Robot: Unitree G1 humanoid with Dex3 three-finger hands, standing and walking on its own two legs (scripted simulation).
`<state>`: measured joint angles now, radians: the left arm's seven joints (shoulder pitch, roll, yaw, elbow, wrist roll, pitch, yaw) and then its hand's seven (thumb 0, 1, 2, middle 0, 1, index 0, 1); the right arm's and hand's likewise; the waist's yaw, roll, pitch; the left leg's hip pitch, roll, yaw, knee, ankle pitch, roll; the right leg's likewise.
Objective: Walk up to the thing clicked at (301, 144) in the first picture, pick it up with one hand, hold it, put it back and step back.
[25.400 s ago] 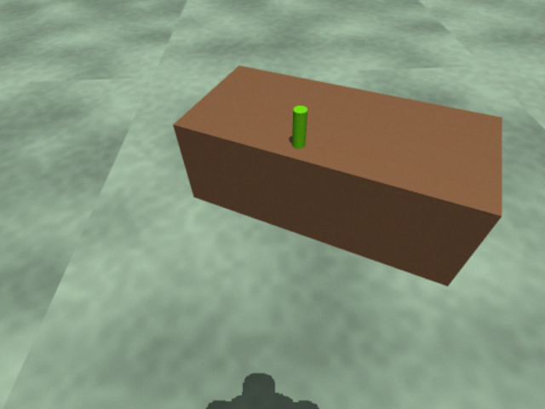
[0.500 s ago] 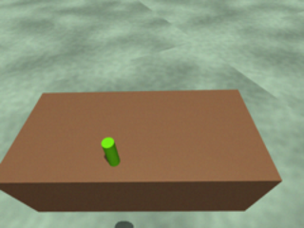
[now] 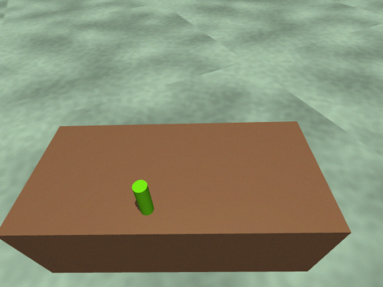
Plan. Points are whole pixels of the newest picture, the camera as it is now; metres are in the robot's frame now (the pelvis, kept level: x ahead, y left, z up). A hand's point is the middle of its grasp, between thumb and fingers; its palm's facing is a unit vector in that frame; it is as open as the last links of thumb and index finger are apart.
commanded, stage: stand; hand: left
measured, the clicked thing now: (143, 198) +0.47 +0.20 -0.25
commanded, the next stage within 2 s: step back in 1.64 s
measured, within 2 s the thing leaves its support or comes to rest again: neither
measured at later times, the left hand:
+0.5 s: hand out of the picture +0.06 +0.25 -0.16, palm faces -0.03 -0.94 -0.34, open 7.4 cm
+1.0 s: hand out of the picture +0.10 +0.25 -0.15, palm faces -0.02 -0.94 -0.34, open 7.4 cm
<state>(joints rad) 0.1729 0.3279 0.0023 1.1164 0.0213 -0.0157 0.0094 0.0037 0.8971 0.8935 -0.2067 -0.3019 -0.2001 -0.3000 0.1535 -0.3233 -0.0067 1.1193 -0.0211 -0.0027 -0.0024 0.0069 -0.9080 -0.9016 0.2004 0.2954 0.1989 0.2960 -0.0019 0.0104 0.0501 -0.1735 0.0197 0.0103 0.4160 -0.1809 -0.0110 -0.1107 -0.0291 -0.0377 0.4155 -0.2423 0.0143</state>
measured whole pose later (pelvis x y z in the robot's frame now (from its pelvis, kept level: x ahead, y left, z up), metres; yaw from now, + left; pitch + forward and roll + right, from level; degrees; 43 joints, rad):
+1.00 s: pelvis +0.03 +0.00 +0.01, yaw -1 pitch -2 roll +0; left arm 0.10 0.33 0.01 1.16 0.01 -0.01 0.00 0.00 0.90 0.89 -0.21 -0.30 -0.20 -0.30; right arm 0.10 -0.34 0.00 1.15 -0.01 -0.01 0.00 0.01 -0.91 -0.90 0.20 0.30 0.20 0.30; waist 0.00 0.01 0.05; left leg -0.12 0.02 0.02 0.32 -0.17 -0.01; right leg -0.06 -0.03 -0.03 0.31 -0.22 0.02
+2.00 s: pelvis -0.04 -0.03 -0.02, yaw +0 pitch -2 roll +2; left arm 0.13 0.36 0.06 0.97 0.03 0.03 0.00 0.00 0.90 0.89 -0.21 -0.30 -0.20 -0.30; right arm 0.02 -0.41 -0.06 0.96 0.01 0.08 -0.01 0.01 -0.91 -0.90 0.20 0.30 0.20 0.30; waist 0.01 0.03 0.20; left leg -0.47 -0.08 -0.12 0.99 -0.50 0.02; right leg -0.28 -0.02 -0.01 0.66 -0.35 -0.04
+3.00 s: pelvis -0.28 +0.00 -0.01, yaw +0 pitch -1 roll +1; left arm 0.16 0.35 0.08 0.82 0.04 0.03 0.02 0.01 0.90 0.89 -0.21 -0.30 -0.20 -0.30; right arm 0.18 -0.42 -0.05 0.89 0.01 0.07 -0.01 0.01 -0.91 -0.90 0.20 0.30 0.20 0.30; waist 0.00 0.05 0.15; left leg -0.39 -0.10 -0.16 1.07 -0.49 -0.02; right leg -0.34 -0.02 0.02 0.59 -0.23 -0.01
